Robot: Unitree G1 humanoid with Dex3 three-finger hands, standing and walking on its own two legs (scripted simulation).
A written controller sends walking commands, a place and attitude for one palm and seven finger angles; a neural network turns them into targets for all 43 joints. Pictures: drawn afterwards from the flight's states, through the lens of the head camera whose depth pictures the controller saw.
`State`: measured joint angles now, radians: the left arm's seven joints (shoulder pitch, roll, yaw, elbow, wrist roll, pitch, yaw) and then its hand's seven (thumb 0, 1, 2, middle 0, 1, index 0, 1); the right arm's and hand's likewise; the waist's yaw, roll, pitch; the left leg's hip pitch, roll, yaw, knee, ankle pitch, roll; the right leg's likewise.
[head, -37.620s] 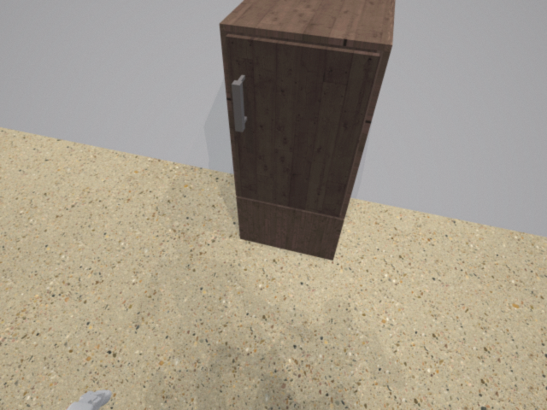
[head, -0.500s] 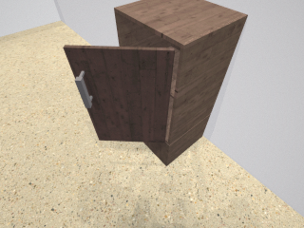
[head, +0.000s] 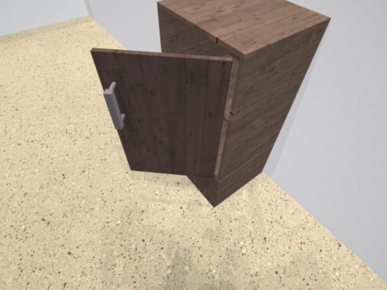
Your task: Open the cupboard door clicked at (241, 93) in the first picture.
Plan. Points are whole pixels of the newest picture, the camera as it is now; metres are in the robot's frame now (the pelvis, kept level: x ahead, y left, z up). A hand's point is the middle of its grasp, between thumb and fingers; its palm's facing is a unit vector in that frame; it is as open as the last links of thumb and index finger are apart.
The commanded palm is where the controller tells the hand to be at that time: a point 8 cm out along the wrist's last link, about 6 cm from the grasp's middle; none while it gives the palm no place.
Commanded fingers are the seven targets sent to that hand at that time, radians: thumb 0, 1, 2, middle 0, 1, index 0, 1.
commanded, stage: look again from close up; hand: left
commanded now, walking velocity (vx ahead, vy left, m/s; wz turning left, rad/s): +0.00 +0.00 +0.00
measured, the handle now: (116, 106) +0.63 +0.29 -0.03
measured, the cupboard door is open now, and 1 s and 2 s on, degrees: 47 47 47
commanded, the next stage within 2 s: shuffle to correct the standing spot in 0.42 s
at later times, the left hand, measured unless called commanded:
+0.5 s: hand out of the picture +0.00 +0.24 -0.17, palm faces +0.00 -0.98 -0.20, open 7.4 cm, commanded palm none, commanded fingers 0.00 0.90 0.90 -0.20 -0.30 -0.20 -0.30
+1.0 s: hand out of the picture -0.06 +0.27 -0.18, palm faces +0.02 -0.99 -0.13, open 7.4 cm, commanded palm none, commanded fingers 0.00 0.90 0.90 -0.20 -0.30 -0.20 -0.30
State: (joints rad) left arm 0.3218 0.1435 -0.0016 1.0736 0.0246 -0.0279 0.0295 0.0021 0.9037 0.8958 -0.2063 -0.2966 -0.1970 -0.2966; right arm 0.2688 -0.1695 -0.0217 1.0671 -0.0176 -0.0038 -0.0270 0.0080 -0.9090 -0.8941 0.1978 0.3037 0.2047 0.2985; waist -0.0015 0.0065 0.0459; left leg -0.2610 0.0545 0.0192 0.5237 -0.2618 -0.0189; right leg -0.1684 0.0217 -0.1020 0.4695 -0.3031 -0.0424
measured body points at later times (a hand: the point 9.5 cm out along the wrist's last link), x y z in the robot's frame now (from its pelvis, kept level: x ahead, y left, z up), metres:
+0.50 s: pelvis -0.03 +0.06 +0.00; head -0.05 +0.07 +0.45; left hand +0.00 +0.29 -0.16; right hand +0.01 -0.18 -0.14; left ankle +0.01 +0.14 -0.74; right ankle -0.03 -0.09 -0.74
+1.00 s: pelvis -0.01 +0.11 +0.00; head -0.01 +0.13 +0.45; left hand -0.06 +0.32 -0.17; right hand -0.05 -0.12 -0.15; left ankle +0.00 +0.16 -0.74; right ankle -0.03 -0.04 -0.69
